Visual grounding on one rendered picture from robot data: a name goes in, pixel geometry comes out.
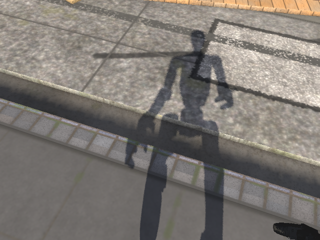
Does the robot right hand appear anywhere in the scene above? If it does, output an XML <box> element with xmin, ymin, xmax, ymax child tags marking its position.
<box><xmin>273</xmin><ymin>222</ymin><xmax>320</xmax><ymax>240</ymax></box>

